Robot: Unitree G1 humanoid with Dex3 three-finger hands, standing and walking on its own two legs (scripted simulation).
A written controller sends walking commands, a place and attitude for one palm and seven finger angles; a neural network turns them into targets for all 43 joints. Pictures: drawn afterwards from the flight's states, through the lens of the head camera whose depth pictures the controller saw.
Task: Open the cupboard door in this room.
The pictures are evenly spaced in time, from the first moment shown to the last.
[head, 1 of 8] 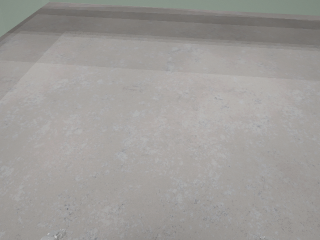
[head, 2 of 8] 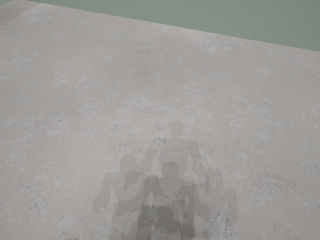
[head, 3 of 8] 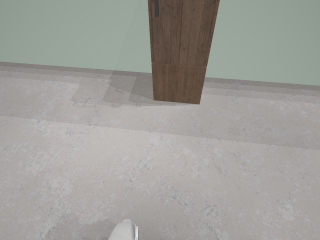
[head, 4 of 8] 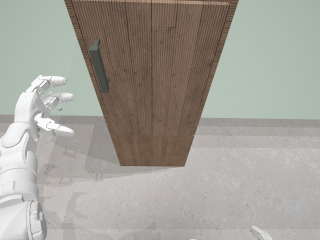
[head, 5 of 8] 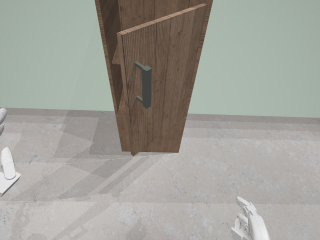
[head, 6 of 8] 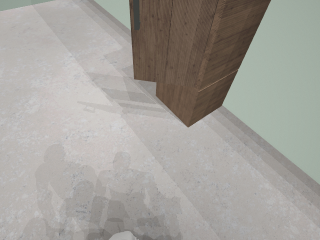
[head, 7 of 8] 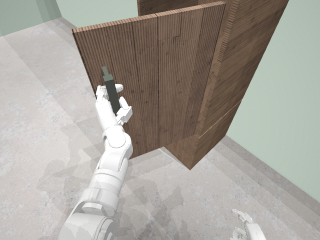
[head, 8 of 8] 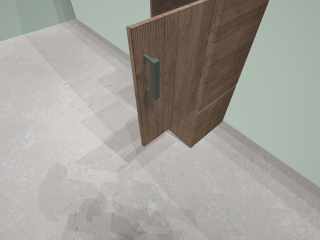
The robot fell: no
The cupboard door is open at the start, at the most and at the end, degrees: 0 91 90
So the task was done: yes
